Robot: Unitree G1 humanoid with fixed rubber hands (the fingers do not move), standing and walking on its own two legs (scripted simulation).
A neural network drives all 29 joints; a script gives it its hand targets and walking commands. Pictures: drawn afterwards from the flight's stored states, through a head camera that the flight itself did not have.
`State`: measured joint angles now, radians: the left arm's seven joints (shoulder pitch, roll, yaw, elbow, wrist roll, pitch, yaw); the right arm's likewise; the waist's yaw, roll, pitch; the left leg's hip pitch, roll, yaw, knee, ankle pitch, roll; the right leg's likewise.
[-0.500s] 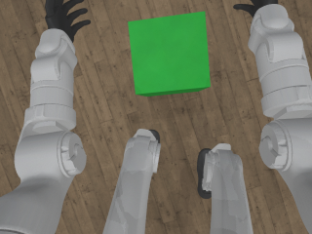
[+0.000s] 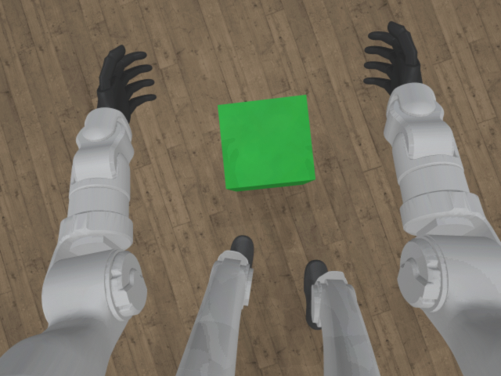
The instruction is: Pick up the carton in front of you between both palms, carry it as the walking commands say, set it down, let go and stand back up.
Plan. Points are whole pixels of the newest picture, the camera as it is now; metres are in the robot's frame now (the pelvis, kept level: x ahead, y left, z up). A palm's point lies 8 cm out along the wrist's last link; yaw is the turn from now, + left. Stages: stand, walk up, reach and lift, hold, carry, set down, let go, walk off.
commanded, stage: let go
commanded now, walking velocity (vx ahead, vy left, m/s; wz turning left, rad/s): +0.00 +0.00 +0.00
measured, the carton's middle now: (266, 150) +0.48 +0.08 -0.52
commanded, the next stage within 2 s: stand in 1.26 s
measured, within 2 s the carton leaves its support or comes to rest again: neither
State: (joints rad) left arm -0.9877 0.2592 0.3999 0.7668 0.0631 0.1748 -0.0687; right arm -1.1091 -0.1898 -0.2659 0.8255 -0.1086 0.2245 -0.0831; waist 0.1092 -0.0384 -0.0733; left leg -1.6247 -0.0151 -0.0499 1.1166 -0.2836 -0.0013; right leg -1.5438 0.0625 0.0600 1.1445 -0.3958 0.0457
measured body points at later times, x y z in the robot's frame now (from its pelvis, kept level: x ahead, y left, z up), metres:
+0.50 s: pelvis +0.06 +0.01 +0.10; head +0.22 +0.02 +0.52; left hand +0.30 +0.27 +0.01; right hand +0.38 -0.17 +0.00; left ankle +0.09 +0.11 -0.61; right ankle +0.05 -0.14 -0.61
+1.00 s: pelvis +0.09 -0.03 +0.13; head +0.11 -0.03 +0.58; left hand +0.26 +0.21 +0.06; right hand +0.27 -0.26 +0.06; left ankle +0.09 +0.11 -0.61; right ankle +0.05 -0.14 -0.61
